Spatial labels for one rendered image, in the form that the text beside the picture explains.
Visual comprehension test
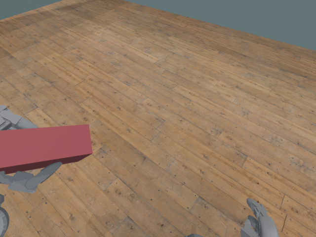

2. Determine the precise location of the sponge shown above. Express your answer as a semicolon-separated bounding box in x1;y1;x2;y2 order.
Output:
0;124;93;174

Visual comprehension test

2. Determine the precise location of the right robot hand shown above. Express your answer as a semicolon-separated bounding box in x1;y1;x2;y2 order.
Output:
240;198;279;237

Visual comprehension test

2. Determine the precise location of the left robot hand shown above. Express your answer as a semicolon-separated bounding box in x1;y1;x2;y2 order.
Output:
0;105;62;194

